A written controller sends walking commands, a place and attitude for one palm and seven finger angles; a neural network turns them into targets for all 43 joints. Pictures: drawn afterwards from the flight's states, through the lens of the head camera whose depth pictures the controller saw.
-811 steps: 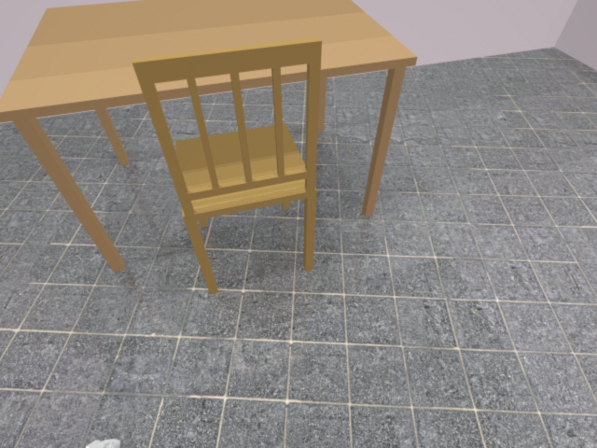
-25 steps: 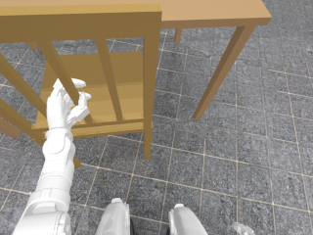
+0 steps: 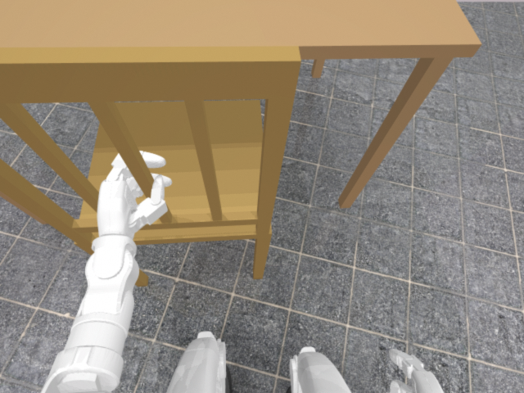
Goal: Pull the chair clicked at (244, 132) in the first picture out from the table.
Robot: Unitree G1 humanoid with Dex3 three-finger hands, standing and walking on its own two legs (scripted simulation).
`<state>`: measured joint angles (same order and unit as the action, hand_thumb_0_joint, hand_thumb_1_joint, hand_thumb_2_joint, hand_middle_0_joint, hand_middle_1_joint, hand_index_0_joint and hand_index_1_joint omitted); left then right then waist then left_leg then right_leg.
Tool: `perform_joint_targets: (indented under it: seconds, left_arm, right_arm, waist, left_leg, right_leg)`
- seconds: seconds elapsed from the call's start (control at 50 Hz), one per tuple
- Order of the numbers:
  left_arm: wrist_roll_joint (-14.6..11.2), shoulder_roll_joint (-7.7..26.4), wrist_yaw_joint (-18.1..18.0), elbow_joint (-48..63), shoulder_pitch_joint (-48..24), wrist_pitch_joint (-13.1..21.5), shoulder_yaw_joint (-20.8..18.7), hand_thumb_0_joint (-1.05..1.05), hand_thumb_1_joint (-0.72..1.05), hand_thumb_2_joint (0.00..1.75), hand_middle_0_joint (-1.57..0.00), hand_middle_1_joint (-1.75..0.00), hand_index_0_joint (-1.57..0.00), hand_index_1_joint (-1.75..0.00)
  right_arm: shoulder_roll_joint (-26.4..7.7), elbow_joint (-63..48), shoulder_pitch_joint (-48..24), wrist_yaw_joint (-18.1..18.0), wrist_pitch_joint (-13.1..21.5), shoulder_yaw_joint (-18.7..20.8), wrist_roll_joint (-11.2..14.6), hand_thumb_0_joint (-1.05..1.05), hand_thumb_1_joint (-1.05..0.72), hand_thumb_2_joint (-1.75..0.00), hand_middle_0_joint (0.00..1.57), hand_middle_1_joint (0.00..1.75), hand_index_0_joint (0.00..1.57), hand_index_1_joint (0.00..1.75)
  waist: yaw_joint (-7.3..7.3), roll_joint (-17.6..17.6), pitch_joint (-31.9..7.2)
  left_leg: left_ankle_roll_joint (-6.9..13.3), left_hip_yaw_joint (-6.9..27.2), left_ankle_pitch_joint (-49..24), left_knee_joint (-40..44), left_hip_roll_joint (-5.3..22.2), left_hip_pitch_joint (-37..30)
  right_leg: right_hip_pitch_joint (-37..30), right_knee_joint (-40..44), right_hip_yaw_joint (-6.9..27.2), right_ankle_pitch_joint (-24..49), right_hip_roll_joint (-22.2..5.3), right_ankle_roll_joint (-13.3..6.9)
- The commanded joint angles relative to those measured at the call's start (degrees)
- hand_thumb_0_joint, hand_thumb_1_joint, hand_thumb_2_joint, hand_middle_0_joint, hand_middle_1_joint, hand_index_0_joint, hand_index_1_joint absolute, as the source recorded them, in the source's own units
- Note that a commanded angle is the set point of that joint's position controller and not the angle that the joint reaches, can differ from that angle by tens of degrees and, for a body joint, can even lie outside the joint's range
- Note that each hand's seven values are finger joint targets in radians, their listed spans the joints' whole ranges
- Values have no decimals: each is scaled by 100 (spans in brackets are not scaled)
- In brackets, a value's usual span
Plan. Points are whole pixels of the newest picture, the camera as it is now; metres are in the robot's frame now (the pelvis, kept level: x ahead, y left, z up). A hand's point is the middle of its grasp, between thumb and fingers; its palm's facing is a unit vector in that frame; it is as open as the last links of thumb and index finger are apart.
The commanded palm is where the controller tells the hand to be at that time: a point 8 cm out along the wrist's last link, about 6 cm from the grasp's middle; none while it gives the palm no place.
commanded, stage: step backward, pulling the chair out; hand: left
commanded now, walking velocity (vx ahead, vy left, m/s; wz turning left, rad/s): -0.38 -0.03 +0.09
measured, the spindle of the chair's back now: (142, 176) +0.42 +0.18 +0.03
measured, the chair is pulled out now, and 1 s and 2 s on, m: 0.04 0.17 0.22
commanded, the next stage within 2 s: none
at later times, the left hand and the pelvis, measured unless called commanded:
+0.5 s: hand (167, 218) +0.36 +0.14 +0.03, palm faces +0.02 -0.99 -0.13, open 5.0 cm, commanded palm +0.32 +0.19 +0.03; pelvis -0.01 +0.01 +0.09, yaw -2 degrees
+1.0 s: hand (180, 283) +0.27 +0.11 +0.03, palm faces -0.01 -0.99 -0.16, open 5.0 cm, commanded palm +0.26 +0.16 +0.03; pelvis -0.07 +0.00 +0.09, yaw +1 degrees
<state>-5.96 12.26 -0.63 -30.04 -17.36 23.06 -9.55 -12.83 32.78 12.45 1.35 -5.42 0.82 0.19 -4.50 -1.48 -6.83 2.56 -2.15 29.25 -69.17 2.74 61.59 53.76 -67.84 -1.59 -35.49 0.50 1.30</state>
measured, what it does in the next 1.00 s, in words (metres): rises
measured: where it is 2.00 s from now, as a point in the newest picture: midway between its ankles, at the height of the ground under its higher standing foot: outside the picture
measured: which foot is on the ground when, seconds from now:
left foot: down 0.00-1.00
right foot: down 0.00-1.00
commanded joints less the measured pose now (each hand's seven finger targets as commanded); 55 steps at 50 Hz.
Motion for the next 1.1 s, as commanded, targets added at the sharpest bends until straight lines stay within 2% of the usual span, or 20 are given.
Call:
perform_joint_targets:
  seconds: [0.0, 0.04, 0.08, 0.12, 0.2, 0.34, 0.4, 0.48, 0.54, 0.56, 0.64, 0.66, 0.7, 0.76, 0.8, 0.88, 0.92, 0.96, 1.02, 1.08]
  left_arm:
    - [437, 1035, -509, 1077, -1219, -803, 151, 0, 90, 90, -50, -145, -50, -145]
    - [431, 803, -564, 326, -1056, -1144, 412, 0, 90, 90, -50, -145, -50, -145]
    - [467, 846, -605, -139, -1337, -1252, 439, 0, 90, 90, -50, -145, -50, -145]
    - [422, 879, -583, -457, -1633, -1181, 451, 0, 90, 90, -50, -145, -50, -145]
    - [434, 814, -536, -973, -1811, -971, 504, 0, 90, 90, -50, -145, -50, -145]
    - [428, 653, -426, -1058, -1629, -809, 647, 0, 90, 90, -50, -145, -50, -145]
    - [432, 670, -399, -858, -1379, -781, 591, 0, 90, 90, -50, -145, -50, -145]
    - [421, 739, -408, -782, -1291, -781, 547, 0, 90, 90, -50, -145, -50, -145]
    - [421, 741, -418, -832, -1480, -771, 592, 0, 90, 90, -50, -145, -50, -145]
    - [425, 919, -435, -841, -1546, -772, 480, 0, 90, 90, -50, -145, -50, -145]
    - [399, 748, -458, -1100, -1795, -726, 658, 0, 90, 90, -50, -145, -50, -145]
    - [409, 926, -488, -1163, -1861, -724, 555, 0, 90, 90, -50, -145, -50, -145]
    - [384, 735, -493, -1287, -2010, -693, 731, 0, 90, 90, -50, -145, -50, -145]
    - [388, 938, -546, -1453, -2196, -642, 646, 0, 90, 90, -50, -145, -50, -145]
    - [383, 761, -552, -1593, -2297, -610, 823, 0, 90, 90, -50, -145, -50, -145]
    - [393, 824, -608, -1856, -2378, -585, 831, 0, 90, 90, -50, -145, -50, -145]
    - [390, 715, -612, -1858, -2470, -558, 931, 0, 90, 90, -50, -145, -50, -145]
    - [408, 754, -627, -1923, -2474, -538, 889, 0, 90, 90, -50, -145, -50, -145]
    - [381, 454, -587, -1827, -2544, -528, 1061, 0, 90, 90, -50, -145, -50, -145]
    - [392, 381, -579, -1770, -2555, -604, 1072, 0, 90, 90, -50, -145, -50, -145]
  right_arm:
    - [-806, -811, 675, -505, -232, 211, 210, 0, -90, -90, 20, 30, 20, 30]
    - [-804, -652, 648, -621, -343, 141, 216, 0, -90, -90, 20, 30, 20, 30]
    - [-831, -535, 639, -689, -360, 125, 225, 0, -90, -90, 20, 30, 20, 30]
    - [-868, -464, 591, -718, -338, 109, 211, 0, -90, -90, 20, 30, 20, 30]
    - [-858, -327, 566, -730, -275, 144, 154, 0, -90, -90, 20, 30, 20, 30]
    - [-848, -285, 412, -688, -163, 176, 88, 0, -90, -90, 20, 30, 20, 30]
    - [-842, -307, 358, -660, -114, 191, 72, 0, -90, -90, 20, 30, 20, 30]
    - [-872, -313, 298, -675, -58, 215, 108, 0, -90, -90, 20, 30, 20, 30]
    - [-855, -281, 254, -704, 10, 215, 113, 0, -90, -90, 20, 30, 20, 30]
    - [-899, -264, 249, -734, 29, 236, 122, 0, -90, -90, 20, 30, 20, 30]
    - [-855, -134, 188, -764, 173, 213, 137, 0, -90, -90, 20, 30, 20, 30]
    - [-901, -94, 199, -787, 207, 231, 144, 0, -90, -90, 20, 30, 20, 30]
    - [-851, -24, 172, -791, 296, 208, 161, 0, -90, -90, 20, 30, 20, 30]
    - [-896, 98, 153, -839, 437, 249, 177, 0, -90, -90, 20, 30, 20, 30]
    - [-863, 163, 124, -839, 531, 229, 192, 0, -90, -90, 20, 30, 20, 30]
    - [-909, 295, 67, -871, 664, 239, 232, 0, -90, -90, 20, 30, 20, 30]
    - [-907, 333, 24, -874, 730, 216, 238, 0, -90, -90, 20, 30, 20, 30]
    - [-1004, 371, 3, -900, 779, 240, 215, 0, -90, -90, 20, 30, 20, 30]
    - [-968, 364, 1, -893, 811, 192, 187, 0, -90, -90, 20, 30, 20, 30]
    - [-961, 353, -16, -874, 817, 189, 102, 0, -90, -90, 20, 30, 20, 30]
  waist:
    - [47, -783, -2962]
    - [20, -204, -2220]
    - [-12, 93, -2072]
    - [37, -189, -1909]
    - [100, -891, -1745]
    - [172, -1207, -1660]
    - [192, -1021, -1802]
    - [178, -836, -1843]
    - [156, -731, -1707]
    - [172, -758, -1694]
    - [167, -677, -1438]
    - [182, -672, -1406]
    - [163, -596, -1254]
    - [165, -330, -1087]
    - [152, -155, -967]
    - [167, 283, -688]
    - [177, 391, -643]
    - [203, 108, -567]
    - [253, -278, -763]
    - [294, -910, -814]
  left_leg:
    - [-111, 638, -3297, 2145, 120, -4488]
    - [37, 595, -3510, 2292, 215, -4001]
    - [2, 475, -3856, 2508, 268, -4056]
    - [-10, 506, -4376, 2773, 376, -4260]
    - [-4, 709, -5310, 3105, 599, -5041]
    - [15, 930, -5812, 3511, 805, -5771]
    - [12, 873, -6139, 3500, 837, -6019]
    - [-53, 749, -5684, 3583, 824, -5859]
    - [-29, 725, -5061, 3723, 827, -5663]
    - [-27, 705, -4877, 3742, 817, -5619]
    - [5, 755, -3834, 3971, 783, -5337]
    - [17, 765, -3628, 3994, 772, -5246]
    - [-8, 713, -3126, 4025, 702, -5146]
    - [-76, 630, -2494, 3957, 542, -4964]
    - [-135, 559, -2185, 3901, 429, -4896]
    - [-249, 432, -1596, 3710, 193, -4843]
    - [-231, 466, -1551, 3773, 185, -4892]
    - [-145, 711, -1764, 4105, 340, -4927]
    - [111, 1299, -1863, 4599, 766, -5025]
    - [310, 1899, -1915, 4896, 1217, -5027]
  right_leg:
    - [-1865, 1900, 47, 3687, -155, -236]
    - [-2348, 2295, 156, 4042, -222, -124]
    - [-2915, 2638, 220, 4696, -346, -60]
    - [-3187, 2849, 268, 4992, -448, -42]
    - [-3198, 3100, 236, 4481, -421, -80]
    - [-3193, 3448, 177, 3581, -298, -125]
    - [-3384, 3620, 177, 3822, -285, -135]
    - [-3693, 3724, 243, 4234, -360, -168]
    - [-3710, 3786, 252, 4044, -360, -130]
    - [-3725, 3807, 282, 4025, -368, -132]
    - [-3626, 3850, 279, 3347, -356, -105]
    - [-3653, 3887, 331, 3259, -369, -118]
    - [-3600, 4007, 375, 3086, -420, -125]
    - [-3574, 4285, 566, 2817, -603, -166]
    - [-3531, 4454, 685, 2606, -763, -201]
    - [-3358, 4836, 933, 2055, -1130, -327]
    - [-3326, 4862, 873, 1830, -1129, -300]
    - [-3301, 4641, 642, 1750, -870, -228]
    - [-3293, 3883, 362, 1631, -392, -143]
    - [-3189, 3157, 292, 1333, -223, -221]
